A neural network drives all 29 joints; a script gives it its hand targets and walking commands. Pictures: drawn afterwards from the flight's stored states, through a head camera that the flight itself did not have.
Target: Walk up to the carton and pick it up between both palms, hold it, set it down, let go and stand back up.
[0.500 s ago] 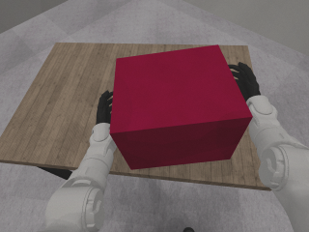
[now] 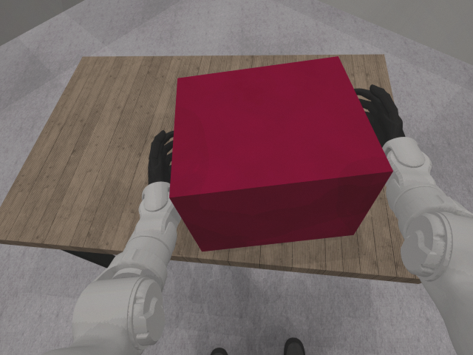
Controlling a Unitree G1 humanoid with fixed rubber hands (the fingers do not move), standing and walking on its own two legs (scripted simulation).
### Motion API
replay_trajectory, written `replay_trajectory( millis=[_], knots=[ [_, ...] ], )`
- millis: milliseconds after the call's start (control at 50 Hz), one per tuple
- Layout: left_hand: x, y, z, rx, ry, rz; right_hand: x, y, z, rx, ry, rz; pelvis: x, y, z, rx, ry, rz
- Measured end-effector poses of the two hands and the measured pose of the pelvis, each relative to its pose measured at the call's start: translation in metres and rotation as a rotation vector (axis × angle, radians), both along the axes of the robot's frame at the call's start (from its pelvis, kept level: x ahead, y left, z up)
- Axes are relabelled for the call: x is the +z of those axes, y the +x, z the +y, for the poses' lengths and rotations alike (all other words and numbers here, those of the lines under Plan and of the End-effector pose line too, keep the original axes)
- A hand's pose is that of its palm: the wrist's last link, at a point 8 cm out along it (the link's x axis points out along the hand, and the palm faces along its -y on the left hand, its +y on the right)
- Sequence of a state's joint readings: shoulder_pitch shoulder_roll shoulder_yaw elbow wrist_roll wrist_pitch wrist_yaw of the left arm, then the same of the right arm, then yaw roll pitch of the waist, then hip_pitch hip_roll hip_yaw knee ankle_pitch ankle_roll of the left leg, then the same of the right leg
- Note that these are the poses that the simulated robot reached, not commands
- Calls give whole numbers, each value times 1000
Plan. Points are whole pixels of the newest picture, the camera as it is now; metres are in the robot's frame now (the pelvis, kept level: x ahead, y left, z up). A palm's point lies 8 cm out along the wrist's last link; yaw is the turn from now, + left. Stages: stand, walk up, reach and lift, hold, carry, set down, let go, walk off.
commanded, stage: set down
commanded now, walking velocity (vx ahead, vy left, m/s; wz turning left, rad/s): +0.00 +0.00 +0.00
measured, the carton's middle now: (267, 158) +0.47 -0.01 -0.01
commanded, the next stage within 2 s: none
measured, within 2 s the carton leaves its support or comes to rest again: rests again in 0.32 s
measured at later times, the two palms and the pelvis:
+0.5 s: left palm (162, 178) +0.42 +0.18 +0.01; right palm (386, 135) +0.48 -0.21 +0.04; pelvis +0.00 +0.00 +0.00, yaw +0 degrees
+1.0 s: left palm (164, 180) +0.42 +0.18 +0.00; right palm (383, 143) +0.48 -0.21 +0.02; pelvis +0.00 +0.00 +0.00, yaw -1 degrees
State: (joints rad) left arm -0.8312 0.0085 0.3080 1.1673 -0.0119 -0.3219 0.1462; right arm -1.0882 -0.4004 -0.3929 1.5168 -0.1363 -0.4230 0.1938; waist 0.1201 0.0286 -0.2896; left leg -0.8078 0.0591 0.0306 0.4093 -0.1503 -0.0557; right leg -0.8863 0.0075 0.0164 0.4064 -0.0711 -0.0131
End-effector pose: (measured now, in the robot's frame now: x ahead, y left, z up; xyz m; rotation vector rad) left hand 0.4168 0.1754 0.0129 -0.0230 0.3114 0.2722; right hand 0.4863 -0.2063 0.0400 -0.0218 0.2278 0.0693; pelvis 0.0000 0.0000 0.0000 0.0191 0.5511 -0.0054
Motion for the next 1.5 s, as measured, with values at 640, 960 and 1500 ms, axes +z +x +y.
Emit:
replay_trajectory(
  millis=[640, 960, 1500],
  knots=[
    [-7, 2, 0, -3, -5, -22, -3, -3, 0, 8, -18, -7, 0, 0, 3, -11, 0, -7],
    [-15, 2, 1, -14, 10, -31, -15, -7, -1, 15, -43, 19, 0, 3, 3, -11, -2, 6],
    [-31, 15, 5, -79, 89, 34, -44, 26, -27, -67, -6, 18, -25, -3, 10, -19, -26, 138]
  ],
)
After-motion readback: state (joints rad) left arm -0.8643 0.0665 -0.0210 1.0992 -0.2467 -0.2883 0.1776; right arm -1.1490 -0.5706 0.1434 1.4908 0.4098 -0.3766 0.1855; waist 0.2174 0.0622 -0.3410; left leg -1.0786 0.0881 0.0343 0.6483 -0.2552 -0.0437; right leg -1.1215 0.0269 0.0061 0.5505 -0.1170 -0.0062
